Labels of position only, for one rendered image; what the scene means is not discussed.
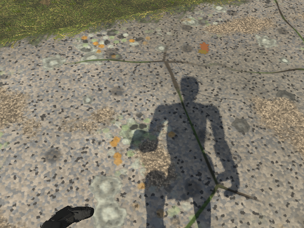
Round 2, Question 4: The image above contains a robot left hand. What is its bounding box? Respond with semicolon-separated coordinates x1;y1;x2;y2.
40;205;94;228

